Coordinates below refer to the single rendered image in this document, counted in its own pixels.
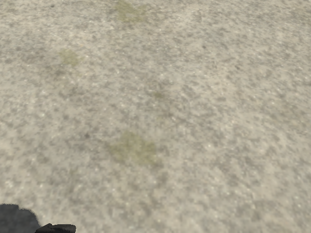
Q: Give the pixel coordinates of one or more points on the left robot hand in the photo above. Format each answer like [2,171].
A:
[57,228]

